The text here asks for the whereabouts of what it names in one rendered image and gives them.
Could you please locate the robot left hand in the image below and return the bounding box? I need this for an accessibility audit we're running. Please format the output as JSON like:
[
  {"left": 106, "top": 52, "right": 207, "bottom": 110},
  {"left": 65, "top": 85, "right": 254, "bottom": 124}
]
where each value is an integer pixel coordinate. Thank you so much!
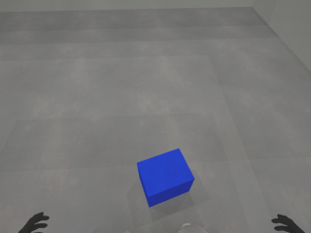
[{"left": 18, "top": 212, "right": 50, "bottom": 233}]

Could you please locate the robot right hand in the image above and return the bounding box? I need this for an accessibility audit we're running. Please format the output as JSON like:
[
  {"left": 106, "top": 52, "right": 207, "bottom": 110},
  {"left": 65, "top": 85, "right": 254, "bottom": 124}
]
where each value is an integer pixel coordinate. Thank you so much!
[{"left": 271, "top": 214, "right": 305, "bottom": 233}]

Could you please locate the carton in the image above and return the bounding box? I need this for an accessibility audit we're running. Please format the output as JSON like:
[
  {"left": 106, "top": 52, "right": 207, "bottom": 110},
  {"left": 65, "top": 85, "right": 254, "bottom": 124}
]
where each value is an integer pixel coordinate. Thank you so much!
[{"left": 137, "top": 149, "right": 194, "bottom": 207}]

